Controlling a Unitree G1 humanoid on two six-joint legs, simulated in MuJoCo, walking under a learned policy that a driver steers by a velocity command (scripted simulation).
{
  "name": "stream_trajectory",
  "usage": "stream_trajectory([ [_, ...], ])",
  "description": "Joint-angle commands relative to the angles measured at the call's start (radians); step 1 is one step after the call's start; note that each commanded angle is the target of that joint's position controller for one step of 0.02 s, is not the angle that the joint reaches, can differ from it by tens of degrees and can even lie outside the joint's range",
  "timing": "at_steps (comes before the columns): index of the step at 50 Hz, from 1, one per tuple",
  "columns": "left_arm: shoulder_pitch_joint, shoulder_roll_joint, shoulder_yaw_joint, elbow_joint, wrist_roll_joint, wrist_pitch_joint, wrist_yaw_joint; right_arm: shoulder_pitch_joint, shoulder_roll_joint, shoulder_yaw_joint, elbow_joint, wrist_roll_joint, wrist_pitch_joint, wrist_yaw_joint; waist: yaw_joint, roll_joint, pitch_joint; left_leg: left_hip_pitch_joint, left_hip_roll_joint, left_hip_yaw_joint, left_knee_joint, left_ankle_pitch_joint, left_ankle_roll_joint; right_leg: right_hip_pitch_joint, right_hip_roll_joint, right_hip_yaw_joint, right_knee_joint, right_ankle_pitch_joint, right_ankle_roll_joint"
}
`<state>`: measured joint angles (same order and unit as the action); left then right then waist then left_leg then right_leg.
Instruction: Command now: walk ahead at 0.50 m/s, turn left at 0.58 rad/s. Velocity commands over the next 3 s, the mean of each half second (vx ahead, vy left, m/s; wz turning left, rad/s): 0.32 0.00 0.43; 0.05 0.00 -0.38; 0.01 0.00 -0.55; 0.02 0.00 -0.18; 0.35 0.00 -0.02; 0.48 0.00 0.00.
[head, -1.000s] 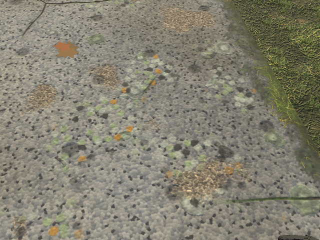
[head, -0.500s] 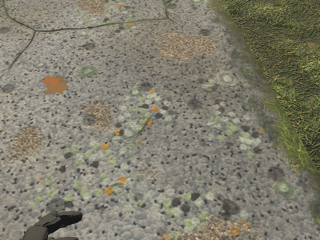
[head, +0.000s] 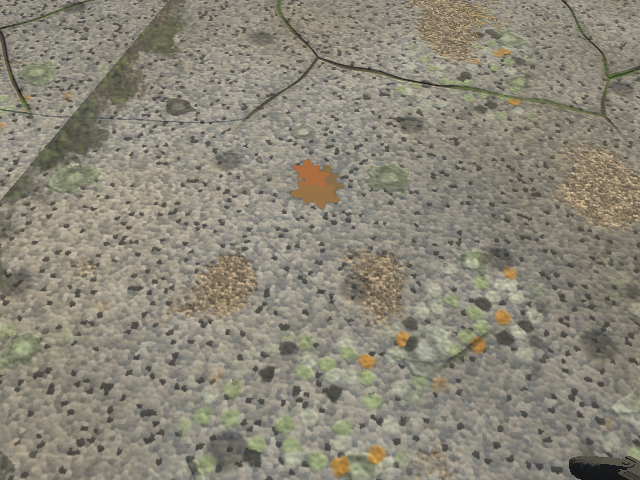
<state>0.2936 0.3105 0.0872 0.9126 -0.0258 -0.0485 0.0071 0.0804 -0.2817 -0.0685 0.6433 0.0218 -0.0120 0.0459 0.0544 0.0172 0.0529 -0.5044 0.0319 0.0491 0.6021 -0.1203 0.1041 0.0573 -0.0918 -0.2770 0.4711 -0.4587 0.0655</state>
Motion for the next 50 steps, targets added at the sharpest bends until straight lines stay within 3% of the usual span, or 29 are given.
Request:
stream_trajectory([
  [1,0.026,0.003,-0.024,-0.144,0.054,-0.032,-0.004,0.348,-0.357,-0.115,0.029,0.015,0.0,-0.029,-0.099,0.298,-0.291,0.857,0.24,-0.661,-0.173,-0.215,0.277,-0.728,0.089,0.119,0.806,-0.11,-0.029],
  [2,-0.067,0.082,-0.016,-0.151,0.015,-0.069,-0.016,0.366,-0.274,-0.087,-0.009,0.005,-0.021,-0.02,-0.171,0.163,-0.407,0.893,0.306,-0.879,-0.317,-0.345,0.312,-0.828,0.1,0.352,0.912,-0.152,-0.046],
  [3,-0.155,0.132,-0.002,-0.18,-0.023,-0.088,-0.023,0.333,-0.216,-0.069,0.003,-0.005,-0.039,-0.014,-0.178,0.104,-0.265,0.81,0.285,-0.744,-0.334,-0.27,0.259,-0.911,0.056,0.352,0.901,-0.051,-0.07],
  [4,-0.16,0.118,-0.008,-0.178,-0.011,-0.099,-0.018,0.28,-0.191,-0.06,0.0,-0.004,-0.048,-0.015,-0.137,0.04,-0.19,0.674,0.242,-0.621,-0.325,-0.174,0.223,-0.874,0.012,0.352,0.817,0.039,-0.085],
  [5,-0.152,0.12,-0.003,-0.164,0.017,-0.099,-0.01,0.207,-0.16,-0.05,-0.012,-0.007,-0.048,-0.018,-0.093,0.008,-0.139,0.54,0.202,-0.524,-0.327,-0.061,0.195,-0.8,-0.019,0.356,0.728,0.097,-0.079],
  [6,-0.13,0.127,0.003,-0.157,0.025,-0.089,-0.01,0.165,-0.135,-0.039,-0.03,-0.018,-0.049,-0.023,-0.059,0.025,-0.121,0.452,0.172,-0.465,-0.347,0.028,0.182,-0.728,-0.039,0.364,0.677,0.137,-0.075],
  [9,-0.128,0.101,0.003,-0.165,0.043,-0.056,-0.008,0.152,-0.159,-0.043,-0.036,-0.02,-0.053,-0.039,-0.031,0.019,-0.089,0.325,0.143,-0.366,-0.364,0.349,0.192,-0.66,-0.015,0.335,0.569,0.191,-0.025],
  [11,-0.177,0.076,-0.005,-0.186,0.05,-0.046,-0.002,0.171,-0.184,-0.052,-0.026,-0.018,-0.046,-0.056,-0.035,0.014,-0.073,0.278,0.102,-0.286,-0.334,0.514,0.169,-0.645,0.021,0.315,0.443,0.278,0.004],
  [14,-0.261,0.041,-0.02,-0.212,0.042,-0.042,-0.01,0.204,-0.186,-0.057,-0.01,-0.006,-0.021,-0.073,-0.071,0.059,-0.093,0.24,0.039,-0.236,-0.284,0.485,0.1,-0.554,0.085,0.302,0.22,0.475,0.006],
  [16,-0.291,0.045,-0.022,-0.222,0.032,-0.04,-0.021,0.227,-0.174,-0.053,0.004,-0.006,-0.01,-0.08,-0.091,0.077,-0.109,0.266,0.05,-0.257,-0.266,0.404,0.075,-0.523,0.105,0.304,0.134,0.558,0.001],
  [19,-0.285,0.066,-0.018,-0.216,0.039,-0.05,-0.039,0.242,-0.127,-0.035,0.029,-0.016,-0.012,-0.085,-0.101,0.085,-0.116,0.368,0.1,-0.299,-0.207,0.362,0.068,-0.515,0.082,0.33,0.063,0.571,-0.034],
  [22,-0.188,0.092,-0.007,-0.181,0.054,-0.07,-0.044,0.207,-0.1,-0.021,0.045,-0.026,-0.018,-0.08,-0.044,0.077,-0.135,0.415,0.078,-0.284,-0.051,0.446,0.033,-0.387,0.084,0.302,-0.055,0.62,-0.106],
  [23,-0.154,0.132,-0.002,-0.181,0.065,-0.075,-0.04,0.235,-0.084,-0.015,0.039,-0.041,-0.024,-0.078,-0.048,0.005,-0.204,0.374,0.008,-0.245,0.082,0.34,-0.01,-0.236,0.004,0.391,-0.032,0.957,-0.15],
  [24,-0.138,0.161,-0.002,-0.187,0.081,-0.067,-0.036,0.374,-0.062,-0.004,0.054,-0.043,-0.028,-0.076,-0.103,-0.156,-0.316,0.204,-0.077,-0.203,0.301,-0.031,-0.08,0.013,-0.166,0.595,0.03,1.22,-0.314],
  [25,-0.11,0.084,-0.017,-0.169,0.054,-0.05,-0.039,0.39,-0.095,-0.005,0.065,-0.048,-0.019,-0.073,-0.079,-0.256,-0.364,0.096,-0.106,-0.175,0.457,-0.501,-0.142,0.059,-0.256,0.784,-0.033,1.119,-0.42],
  [26,-0.126,0.071,-0.026,-0.174,0.023,-0.037,-0.046,0.334,-0.152,-0.019,0.052,-0.034,-0.004,-0.071,-0.07,-0.184,-0.309,0.035,-0.074,-0.195,0.507,-0.542,-0.154,0.001,-0.241,0.838,-0.081,0.809,-0.406],
  [27,-0.152,0.095,-0.017,-0.186,0.015,-0.022,-0.048,0.247,-0.158,-0.025,0.037,-0.023,0.014,-0.077,-0.054,-0.125,-0.238,-0.022,-0.067,-0.183,0.565,-0.508,-0.165,-0.056,-0.206,0.831,-0.114,0.569,-0.37],
  [28,-0.177,0.124,-0.009,-0.199,0.015,-0.01,-0.046,0.195,-0.161,-0.03,0.024,-0.021,0.031,-0.081,-0.049,-0.089,-0.165,-0.061,-0.063,-0.169,0.565,-0.479,-0.167,-0.141,-0.184,0.806,-0.15,0.43,-0.345],
  [30,-0.21,0.147,0.002,-0.213,0.024,0.013,-0.03,0.172,-0.137,-0.031,0.02,-0.022,0.047,-0.092,-0.065,-0.099,-0.112,-0.01,-0.044,-0.16,0.45,-0.411,-0.161,-0.276,-0.119,0.743,-0.202,0.255,-0.29],
  [34,-0.206,0.139,0.015,-0.227,0.022,0.044,-0.002,0.174,-0.076,-0.018,0.039,-0.024,0.029,-0.1,-0.061,-0.17,-0.155,0.125,-0.074,-0.124,0.22,-0.316,-0.165,-0.332,-0.039,0.66,-0.208,0.245,-0.264],
  [38,-0.192,0.147,0.027,-0.236,0.011,0.064,0.009,0.148,-0.082,-0.02,0.035,-0.02,0.012,-0.088,-0.046,-0.177,-0.172,0.18,-0.082,-0.133,0.072,-0.228,-0.158,-0.329,-0.044,0.717,-0.2,0.197,-0.261],
  [41,-0.203,0.142,0.028,-0.247,0.0,0.084,0.02,0.189,-0.089,-0.027,0.051,-0.018,-0.006,-0.074,-0.081,-0.175,-0.152,0.307,-0.083,-0.107,-0.147,-0.101,-0.122,-0.389,-0.003,0.722,-0.157,0.14,-0.213],
  [42,-0.18,0.121,0.021,-0.246,0.0,0.086,0.023,0.21,-0.126,-0.038,0.051,-0.025,-0.009,-0.075,-0.085,-0.137,-0.151,0.389,-0.003,-0.159,-0.218,-0.093,-0.087,-0.459,0.035,0.693,-0.101,0.074,-0.17],
  [43,-0.188,0.078,0.01,-0.269,0.003,0.082,0.021,0.22,-0.216,-0.058,0.046,-0.053,-0.004,-0.081,-0.073,0.069,-0.126,0.428,0.196,-0.379,-0.305,-0.159,0.015,-0.618,0.14,0.551,0.092,-0.032,-0.11],
  [44,-0.179,0.093,0.018,-0.284,0.005,0.067,0.017,0.162,-0.238,-0.063,0.032,-0.084,-0.003,-0.079,-0.056,0.268,-0.099,0.336,0.348,-0.566,-0.366,-0.044,0.133,-0.672,0.216,0.404,0.351,-0.126,-0.07],
  [45,-0.133,0.156,0.04,-0.256,0.013,0.063,0.015,0.095,-0.173,-0.042,-0.002,-0.086,-0.01,-0.084,-0.035,0.178,-0.1,0.308,0.345,-0.515,-0.346,0.035,0.147,-0.654,0.165,0.437,0.531,-0.097,-0.045],
  [46,-0.089,0.165,0.049,-0.224,0.007,0.071,0.014,0.043,-0.135,-0.032,-0.013,-0.066,-0.014,-0.089,-0.01,0.117,-0.091,0.302,0.284,-0.407,-0.32,0.078,0.103,-0.648,0.164,0.427,0.604,-0.043,-0.031],
  [48,-0.054,0.127,0.043,-0.201,0.011,0.094,0.022,0.018,-0.112,-0.021,-0.016,-0.035,-0.015,-0.092,-0.016,0.095,-0.074,0.343,0.228,-0.288,-0.285,0.169,0.069,-0.692,0.147,0.407,0.723,0.035,0.007],
  [50,-0.092,0.099,0.031,-0.229,0.003,0.1,0.017,0.05,-0.113,-0.018,-0.006,-0.037,-0.007,-0.095,-0.04,0.11,-0.063,0.366,0.2,-0.203,-0.279,0.251,0.082,-0.704,0.13,0.359,0.713,0.074,0.035],
])
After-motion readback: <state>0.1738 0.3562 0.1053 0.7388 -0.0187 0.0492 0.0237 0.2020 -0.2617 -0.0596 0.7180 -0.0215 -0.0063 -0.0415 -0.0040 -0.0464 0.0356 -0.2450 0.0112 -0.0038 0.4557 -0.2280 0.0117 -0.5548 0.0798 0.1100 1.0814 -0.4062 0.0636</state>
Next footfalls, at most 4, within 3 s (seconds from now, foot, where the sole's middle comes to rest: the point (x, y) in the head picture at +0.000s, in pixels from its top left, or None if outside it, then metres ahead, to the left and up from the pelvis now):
0.44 right None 0.43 -0.05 -0.75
0.84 left None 0.35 0.17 -0.75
1.28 right None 0.31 -0.09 -0.75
1.70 left None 0.41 0.12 -0.75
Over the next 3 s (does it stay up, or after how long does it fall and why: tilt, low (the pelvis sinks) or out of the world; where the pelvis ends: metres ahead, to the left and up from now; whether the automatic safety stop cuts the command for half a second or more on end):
stays up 0.74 -0.12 0.03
